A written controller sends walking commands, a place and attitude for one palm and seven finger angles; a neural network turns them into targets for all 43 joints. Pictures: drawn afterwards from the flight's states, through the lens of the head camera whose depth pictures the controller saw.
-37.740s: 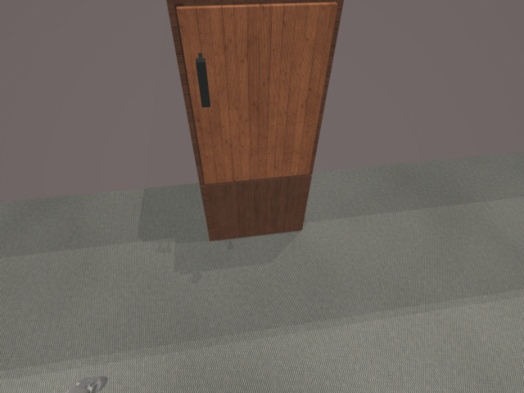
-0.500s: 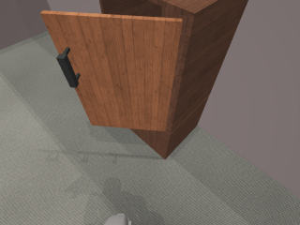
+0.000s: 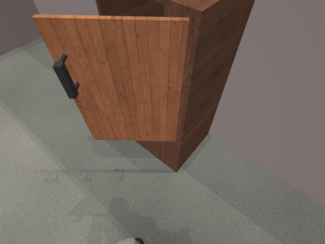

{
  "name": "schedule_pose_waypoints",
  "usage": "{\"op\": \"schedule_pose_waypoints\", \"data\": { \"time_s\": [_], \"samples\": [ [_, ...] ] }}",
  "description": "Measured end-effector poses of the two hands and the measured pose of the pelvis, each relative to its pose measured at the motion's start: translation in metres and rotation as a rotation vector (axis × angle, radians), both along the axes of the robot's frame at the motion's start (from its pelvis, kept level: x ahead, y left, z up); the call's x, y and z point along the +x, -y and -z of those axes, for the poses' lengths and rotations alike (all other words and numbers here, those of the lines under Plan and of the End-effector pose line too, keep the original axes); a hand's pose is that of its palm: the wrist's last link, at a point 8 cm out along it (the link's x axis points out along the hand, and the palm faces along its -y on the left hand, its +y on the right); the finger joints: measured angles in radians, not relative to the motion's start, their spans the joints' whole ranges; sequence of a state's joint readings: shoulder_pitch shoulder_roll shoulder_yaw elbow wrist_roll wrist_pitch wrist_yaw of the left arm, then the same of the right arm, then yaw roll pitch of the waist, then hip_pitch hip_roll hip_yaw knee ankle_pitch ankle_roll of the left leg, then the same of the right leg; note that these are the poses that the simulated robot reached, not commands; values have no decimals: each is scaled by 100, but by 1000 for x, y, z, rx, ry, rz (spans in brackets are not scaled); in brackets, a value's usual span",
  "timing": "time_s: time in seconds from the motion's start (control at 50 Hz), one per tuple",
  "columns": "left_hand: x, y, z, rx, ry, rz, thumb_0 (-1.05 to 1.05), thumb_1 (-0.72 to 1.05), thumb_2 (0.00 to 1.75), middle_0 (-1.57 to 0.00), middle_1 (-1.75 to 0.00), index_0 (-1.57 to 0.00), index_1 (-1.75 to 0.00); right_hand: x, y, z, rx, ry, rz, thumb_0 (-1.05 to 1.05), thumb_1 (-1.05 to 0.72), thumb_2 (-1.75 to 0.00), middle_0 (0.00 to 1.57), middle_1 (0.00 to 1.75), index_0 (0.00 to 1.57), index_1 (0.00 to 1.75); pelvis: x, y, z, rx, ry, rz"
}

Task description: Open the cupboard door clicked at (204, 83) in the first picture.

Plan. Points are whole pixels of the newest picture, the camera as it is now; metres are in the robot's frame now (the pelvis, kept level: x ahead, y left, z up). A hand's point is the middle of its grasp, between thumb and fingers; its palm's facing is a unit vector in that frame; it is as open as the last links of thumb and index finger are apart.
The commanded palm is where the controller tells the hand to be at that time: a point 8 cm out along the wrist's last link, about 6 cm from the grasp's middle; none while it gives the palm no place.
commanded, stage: come to a stop and stand still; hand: left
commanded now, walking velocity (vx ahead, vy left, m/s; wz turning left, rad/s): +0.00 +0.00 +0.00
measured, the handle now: (68, 76) +0.57 +0.33 +0.06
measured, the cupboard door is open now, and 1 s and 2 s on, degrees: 38 38 38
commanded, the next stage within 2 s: look again from close up in 0.42 s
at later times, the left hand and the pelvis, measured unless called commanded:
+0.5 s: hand out of the picture +0.01 +0.14 -0.17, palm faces +0.05 -0.98 -0.20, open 7.3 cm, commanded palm none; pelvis +0.00 -0.03 +0.01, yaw +1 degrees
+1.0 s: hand out of the picture +0.01 +0.15 -0.17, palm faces +0.02 -0.98 -0.20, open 7.4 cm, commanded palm none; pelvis +0.00 -0.02 +0.00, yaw +0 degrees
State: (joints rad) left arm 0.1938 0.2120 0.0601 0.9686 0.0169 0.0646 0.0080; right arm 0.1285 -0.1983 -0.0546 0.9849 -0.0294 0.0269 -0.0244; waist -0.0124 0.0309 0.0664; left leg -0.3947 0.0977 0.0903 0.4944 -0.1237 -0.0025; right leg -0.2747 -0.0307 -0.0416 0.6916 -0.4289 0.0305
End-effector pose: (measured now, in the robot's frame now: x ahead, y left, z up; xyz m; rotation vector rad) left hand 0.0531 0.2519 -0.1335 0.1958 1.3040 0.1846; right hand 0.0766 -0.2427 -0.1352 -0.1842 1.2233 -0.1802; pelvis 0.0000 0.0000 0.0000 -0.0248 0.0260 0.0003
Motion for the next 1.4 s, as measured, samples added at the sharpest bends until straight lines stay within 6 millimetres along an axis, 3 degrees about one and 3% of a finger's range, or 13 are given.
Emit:
{"op": "schedule_pose_waypoints", "data": {
  "time_s": [0.06,0.14,0.3,0.44,0.64,1.02,1.26,1.4],
  "samples": [
    [-7,15,1,20,21,10,0,91,90,-19,-30,-19,-30,-31,21,12,14,-66,38,0,-90,-90,20,30,21,29,-6,15,6,31,7,-1],
    [-19,38,-4,-1,0,6,0,91,90,-19,-30,-19,-30,-65,35,11,20,-157,63,0,-90,-90,20,30,20,29,-5,23,0,31,16,-15],
    [-27,55,13,-52,-28,-21,1,93,90,-20,-30,-20,-30,-95,26,6,12,-235,62,1,-91,-90,19,30,20,29,-2,31,1,18,20,-30],
    [-42,59,7,-58,-65,-44,0,94,90,-20,-30,-20,-30,-87,5,5,60,-223,23,1,-91,-90,19,30,20,29,-3,34,-7,25,26,-22],
    [-66,63,5,-42,-99,-14,0,91,90,-20,-30,-20,-30,-70,11,11,66,-144,2,2,-93,-90,20,30,20,29,-4,28,-3,15,20,-14],
    [-45,49,9,-48,-28,0,0,91,90,-20,-30,-19,-30,-51,8,2,33,-80,-28,1,-92,-90,20,30,20,29,-2,23,-2,30,37,-7],
    [-52,44,10,-49,-60,-18,0,90,90,-20,-30,-20,-30,-59,4,4,37,-129,-24,0,-91,-90,20,30,20,29,-2,19,-2,30,30,-5],
    [-59,23,15,-31,-73,-49,0,90,90,-20,-30,-20,-30,-54,-4,7,22,-129,-25,0,-90,-90,20,30,20,29,-1,4,4,32,29,-8]
  ]
}}
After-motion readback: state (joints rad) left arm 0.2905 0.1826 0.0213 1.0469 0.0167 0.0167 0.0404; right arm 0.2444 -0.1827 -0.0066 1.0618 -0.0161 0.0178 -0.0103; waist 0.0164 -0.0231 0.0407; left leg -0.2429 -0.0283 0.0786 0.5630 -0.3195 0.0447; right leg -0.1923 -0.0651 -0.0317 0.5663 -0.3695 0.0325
